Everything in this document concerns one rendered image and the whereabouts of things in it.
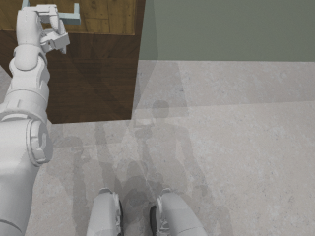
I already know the handle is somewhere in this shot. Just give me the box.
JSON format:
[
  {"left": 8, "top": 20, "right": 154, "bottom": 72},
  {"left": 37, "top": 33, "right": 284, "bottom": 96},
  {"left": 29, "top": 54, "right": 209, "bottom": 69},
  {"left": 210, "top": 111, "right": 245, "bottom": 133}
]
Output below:
[{"left": 18, "top": 0, "right": 81, "bottom": 25}]

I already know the left robot shin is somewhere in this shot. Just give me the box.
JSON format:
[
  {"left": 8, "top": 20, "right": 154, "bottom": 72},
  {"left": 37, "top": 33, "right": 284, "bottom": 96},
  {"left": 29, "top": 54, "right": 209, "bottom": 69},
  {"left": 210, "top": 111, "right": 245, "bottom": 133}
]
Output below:
[{"left": 94, "top": 188, "right": 121, "bottom": 233}]

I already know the drawer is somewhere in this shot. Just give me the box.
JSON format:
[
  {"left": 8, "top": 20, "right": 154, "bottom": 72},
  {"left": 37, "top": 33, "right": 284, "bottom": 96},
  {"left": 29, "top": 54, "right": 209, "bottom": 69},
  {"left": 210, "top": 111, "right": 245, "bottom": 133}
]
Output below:
[{"left": 0, "top": 0, "right": 136, "bottom": 34}]

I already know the left robot upper arm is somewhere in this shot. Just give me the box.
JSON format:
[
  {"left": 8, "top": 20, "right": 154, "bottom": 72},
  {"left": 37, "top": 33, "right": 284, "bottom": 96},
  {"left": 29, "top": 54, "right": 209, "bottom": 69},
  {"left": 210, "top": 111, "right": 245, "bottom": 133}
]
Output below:
[{"left": 0, "top": 119, "right": 53, "bottom": 236}]

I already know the left robot hand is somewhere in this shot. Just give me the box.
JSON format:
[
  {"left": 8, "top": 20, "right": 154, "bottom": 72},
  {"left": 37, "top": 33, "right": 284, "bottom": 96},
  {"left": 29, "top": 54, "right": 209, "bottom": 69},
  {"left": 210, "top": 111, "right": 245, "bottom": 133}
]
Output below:
[{"left": 16, "top": 4, "right": 70, "bottom": 55}]

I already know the cabinet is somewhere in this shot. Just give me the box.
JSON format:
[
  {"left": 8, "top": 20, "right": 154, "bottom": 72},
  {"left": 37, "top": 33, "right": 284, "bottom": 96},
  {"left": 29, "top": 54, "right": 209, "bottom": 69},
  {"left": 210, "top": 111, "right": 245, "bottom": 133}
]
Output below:
[{"left": 0, "top": 0, "right": 146, "bottom": 124}]

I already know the right robot thigh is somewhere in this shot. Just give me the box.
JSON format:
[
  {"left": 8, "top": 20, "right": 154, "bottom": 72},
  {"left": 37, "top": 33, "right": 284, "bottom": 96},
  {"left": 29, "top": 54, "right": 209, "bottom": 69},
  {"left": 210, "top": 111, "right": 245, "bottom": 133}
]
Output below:
[{"left": 156, "top": 192, "right": 209, "bottom": 236}]

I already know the robot left forearm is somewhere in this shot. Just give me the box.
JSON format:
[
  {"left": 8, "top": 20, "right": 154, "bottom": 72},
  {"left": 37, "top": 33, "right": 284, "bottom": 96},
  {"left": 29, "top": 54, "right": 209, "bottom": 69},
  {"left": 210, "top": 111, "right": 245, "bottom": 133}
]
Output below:
[{"left": 0, "top": 44, "right": 50, "bottom": 126}]

